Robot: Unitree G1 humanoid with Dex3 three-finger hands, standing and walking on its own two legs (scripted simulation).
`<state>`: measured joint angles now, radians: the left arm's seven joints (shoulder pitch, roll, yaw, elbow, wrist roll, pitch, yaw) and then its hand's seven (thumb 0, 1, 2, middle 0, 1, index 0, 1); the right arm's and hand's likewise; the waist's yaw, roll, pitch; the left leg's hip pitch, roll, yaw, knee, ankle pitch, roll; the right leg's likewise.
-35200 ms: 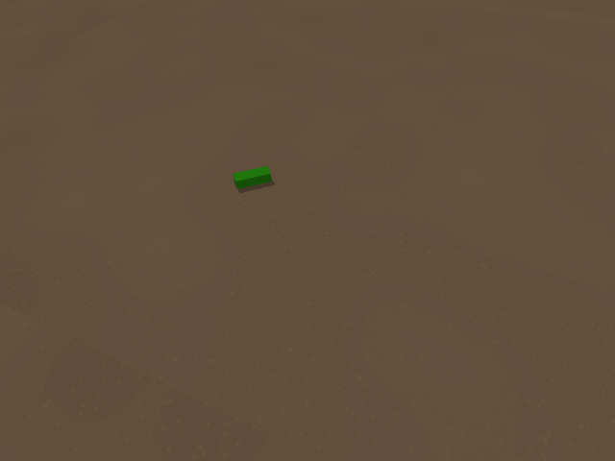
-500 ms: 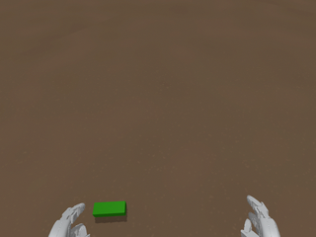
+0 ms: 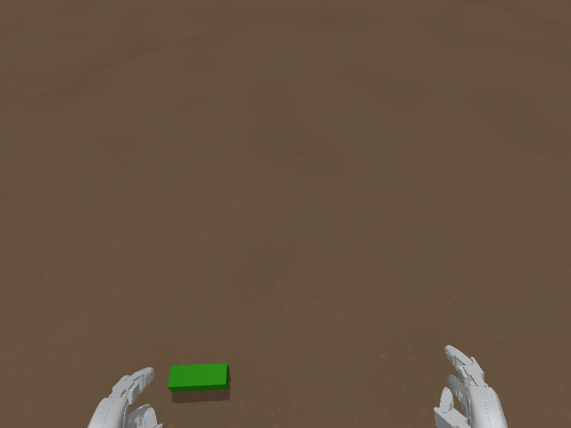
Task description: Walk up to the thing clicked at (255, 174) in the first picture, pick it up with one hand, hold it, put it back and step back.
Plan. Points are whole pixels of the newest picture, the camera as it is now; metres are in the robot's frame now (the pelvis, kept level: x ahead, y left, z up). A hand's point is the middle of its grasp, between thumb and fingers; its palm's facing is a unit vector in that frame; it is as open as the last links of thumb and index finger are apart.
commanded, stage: home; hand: left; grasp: from above
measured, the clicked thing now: (199, 377) +0.43 +0.28 -0.69
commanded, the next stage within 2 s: stand in 0.80 s
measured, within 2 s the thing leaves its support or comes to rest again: neither
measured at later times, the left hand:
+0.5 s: hand out of the picture +0.16 +0.18 -0.04, palm faces +0.05 -0.98 -0.19, open 7.4 cm
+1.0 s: hand out of the picture +0.17 +0.20 -0.07, palm faces +0.02 -0.95 -0.30, open 7.4 cm
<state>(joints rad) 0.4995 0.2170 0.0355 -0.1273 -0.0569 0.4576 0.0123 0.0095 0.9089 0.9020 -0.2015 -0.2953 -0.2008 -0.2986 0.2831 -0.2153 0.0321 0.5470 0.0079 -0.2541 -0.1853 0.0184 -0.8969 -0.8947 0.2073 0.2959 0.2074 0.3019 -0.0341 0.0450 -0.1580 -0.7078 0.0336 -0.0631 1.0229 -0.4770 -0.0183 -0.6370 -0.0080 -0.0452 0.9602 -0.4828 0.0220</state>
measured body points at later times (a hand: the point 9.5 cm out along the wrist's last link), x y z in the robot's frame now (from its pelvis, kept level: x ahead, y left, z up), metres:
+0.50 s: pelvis +0.00 +0.00 +0.00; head +0.01 +0.01 +0.45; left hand +0.16 +0.24 -0.03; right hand +0.16 -0.24 -0.06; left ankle +0.02 +0.13 -0.68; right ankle +0.00 -0.14 -0.68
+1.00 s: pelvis +0.00 +0.00 +0.01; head +0.02 +0.01 +0.46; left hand +0.16 +0.25 -0.05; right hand +0.15 -0.25 -0.08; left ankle +0.02 +0.13 -0.68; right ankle +0.00 -0.14 -0.68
